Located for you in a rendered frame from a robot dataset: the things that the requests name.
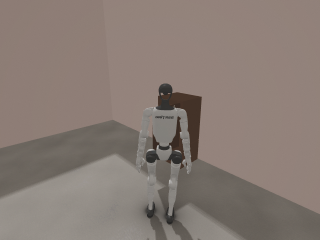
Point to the right robot forearm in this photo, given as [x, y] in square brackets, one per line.
[186, 147]

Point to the left robot upper arm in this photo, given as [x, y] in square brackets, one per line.
[145, 122]

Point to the left robot hand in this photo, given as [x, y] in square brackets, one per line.
[138, 163]

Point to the right robot foot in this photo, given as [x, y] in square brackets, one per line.
[169, 219]

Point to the cupboard door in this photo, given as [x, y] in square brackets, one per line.
[175, 141]

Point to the right robot hand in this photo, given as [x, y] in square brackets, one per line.
[189, 164]

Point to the robot right shin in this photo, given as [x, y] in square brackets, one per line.
[172, 198]

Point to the right robot upper arm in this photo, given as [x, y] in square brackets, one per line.
[183, 123]

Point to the left robot forearm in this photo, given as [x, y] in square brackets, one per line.
[141, 146]

